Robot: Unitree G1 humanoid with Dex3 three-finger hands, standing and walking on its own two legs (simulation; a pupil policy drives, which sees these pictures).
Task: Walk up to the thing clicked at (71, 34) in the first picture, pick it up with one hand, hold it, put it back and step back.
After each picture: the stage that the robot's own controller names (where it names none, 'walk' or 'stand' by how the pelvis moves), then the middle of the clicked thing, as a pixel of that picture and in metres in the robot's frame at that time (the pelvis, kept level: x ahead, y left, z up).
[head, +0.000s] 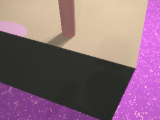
stand; (67, 12) +0.67 +0.09 +0.08
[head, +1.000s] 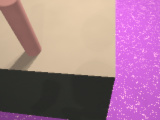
walk; (23, 29) +0.52 +0.24 +0.09
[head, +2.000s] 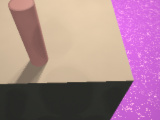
stand; (32, 36) +0.45 +0.19 +0.11
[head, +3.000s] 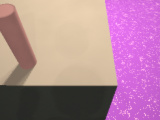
stand; (18, 41) +0.46 +0.24 +0.09
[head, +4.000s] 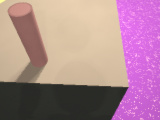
stand; (31, 39) +0.46 +0.20 +0.08
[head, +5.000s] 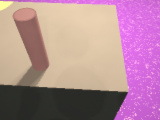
stand; (34, 43) +0.46 +0.20 +0.08
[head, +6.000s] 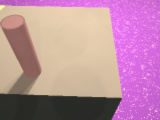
stand; (24, 50) +0.43 +0.22 +0.08
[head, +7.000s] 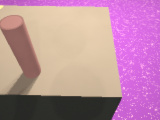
stand; (24, 51) +0.43 +0.23 +0.08
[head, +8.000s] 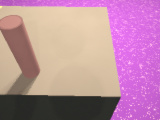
rise first; (23, 51) +0.43 +0.23 +0.08
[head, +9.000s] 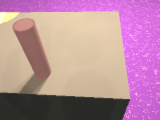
rise first; (35, 52) +0.43 +0.22 +0.08
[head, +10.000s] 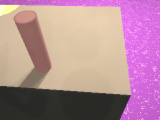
go down; (36, 45) +0.45 +0.21 +0.09
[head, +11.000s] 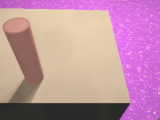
go down; (27, 56) +0.40 +0.20 +0.09
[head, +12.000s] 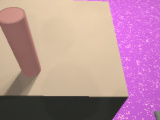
close in; (23, 47) +0.42 +0.20 +0.10
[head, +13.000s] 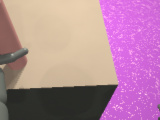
close; (5, 38) +0.44 +0.23 +0.13
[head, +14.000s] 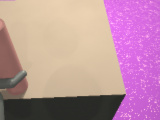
lift; (6, 62) +0.35 +0.23 +0.12
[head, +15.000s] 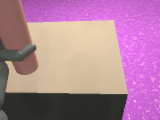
lift; (14, 33) +0.32 +0.19 +0.28
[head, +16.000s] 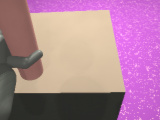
hold; (21, 39) +0.33 +0.17 +0.24
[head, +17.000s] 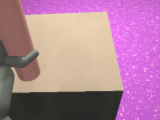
hold; (17, 41) +0.34 +0.19 +0.23
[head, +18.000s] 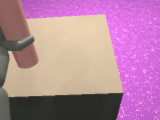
crouch; (15, 28) +0.40 +0.20 +0.25
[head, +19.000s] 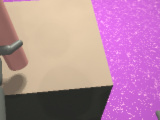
lower; (4, 34) +0.46 +0.22 +0.14
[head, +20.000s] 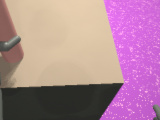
lower; (1, 27) +0.47 +0.24 +0.13
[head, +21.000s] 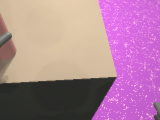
lower; out of the picture +0.47 +0.25 +0.14
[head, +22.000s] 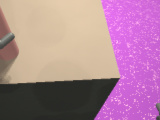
lower; out of the picture +0.47 +0.24 +0.14
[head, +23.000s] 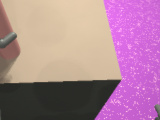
loosen; out of the picture +0.47 +0.24 +0.14
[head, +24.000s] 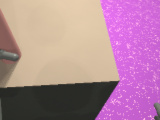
withdraw; out of the picture +0.45 +0.23 +0.13
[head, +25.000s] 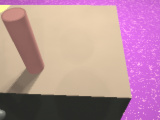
sink last; (26, 45) +0.43 +0.23 +0.11
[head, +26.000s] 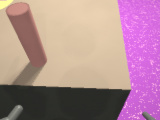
stand; (30, 39) +0.46 +0.23 +0.10
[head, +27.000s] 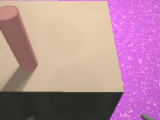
stand; (19, 43) +0.45 +0.23 +0.09
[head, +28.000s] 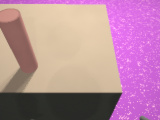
stand; (20, 45) +0.45 +0.24 +0.09
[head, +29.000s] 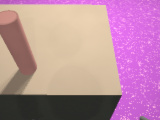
stand; (19, 47) +0.44 +0.24 +0.08
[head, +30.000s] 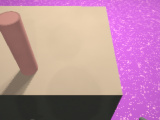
stand; (20, 47) +0.44 +0.24 +0.08
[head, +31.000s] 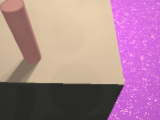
walk; (24, 36) +0.48 +0.23 +0.09
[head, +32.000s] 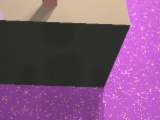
walk; out of the picture +0.73 +0.17 +0.11
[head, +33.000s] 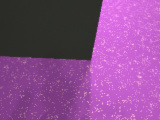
stand; out of the picture +1.11 +0.26 +0.10
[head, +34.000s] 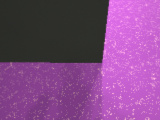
stand; out of the picture +1.13 +0.20 +0.10
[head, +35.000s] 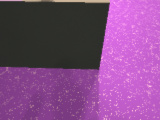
stand; out of the picture +1.10 +0.18 +0.08
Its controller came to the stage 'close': yes
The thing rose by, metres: 0.21
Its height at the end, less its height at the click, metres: +0.00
